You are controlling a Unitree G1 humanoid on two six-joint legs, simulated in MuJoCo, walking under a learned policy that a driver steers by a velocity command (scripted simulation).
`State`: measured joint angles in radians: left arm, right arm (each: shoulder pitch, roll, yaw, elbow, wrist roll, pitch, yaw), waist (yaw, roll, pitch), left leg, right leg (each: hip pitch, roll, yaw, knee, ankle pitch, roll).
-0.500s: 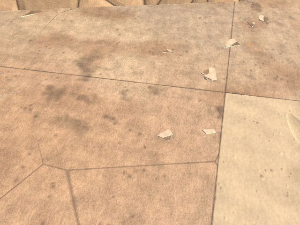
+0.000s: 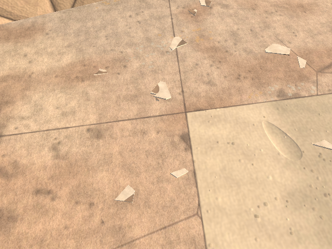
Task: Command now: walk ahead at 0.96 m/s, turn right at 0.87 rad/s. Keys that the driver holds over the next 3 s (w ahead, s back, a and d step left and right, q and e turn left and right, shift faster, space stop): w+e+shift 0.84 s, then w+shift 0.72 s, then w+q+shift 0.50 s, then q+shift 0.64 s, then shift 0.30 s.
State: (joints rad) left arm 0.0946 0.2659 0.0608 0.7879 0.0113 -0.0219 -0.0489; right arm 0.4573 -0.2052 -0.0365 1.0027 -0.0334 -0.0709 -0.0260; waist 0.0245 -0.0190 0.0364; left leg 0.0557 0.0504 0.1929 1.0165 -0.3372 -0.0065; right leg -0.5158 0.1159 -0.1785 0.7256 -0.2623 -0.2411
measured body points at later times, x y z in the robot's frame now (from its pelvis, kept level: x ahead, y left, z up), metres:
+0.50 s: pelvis +0.45 +0.00 +0.03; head +0.48 -0.02 +0.48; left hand +0.66 +0.24 -0.08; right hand +0.47 -0.31 -0.07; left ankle +0.56 +0.10 -0.69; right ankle +0.27 -0.02 -0.57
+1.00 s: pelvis +0.80 -0.28 +0.03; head +0.83 -0.30 +0.48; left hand +1.07 -0.16 -0.10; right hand +0.69 -0.54 -0.07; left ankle +0.91 -0.14 -0.59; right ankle +0.79 -0.28 -0.69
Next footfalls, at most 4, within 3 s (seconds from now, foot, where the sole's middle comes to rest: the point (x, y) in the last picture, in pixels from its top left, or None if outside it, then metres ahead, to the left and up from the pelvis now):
0.38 left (151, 214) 0.60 0.09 -0.73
0.84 right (243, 169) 0.82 -0.31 -0.73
1.26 left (287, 107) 1.21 -0.60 -0.73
1.72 right None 1.23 -1.09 -0.73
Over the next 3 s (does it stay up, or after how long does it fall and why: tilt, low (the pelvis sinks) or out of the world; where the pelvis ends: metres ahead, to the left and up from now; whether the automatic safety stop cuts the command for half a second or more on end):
stays up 1.65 -1.39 0.04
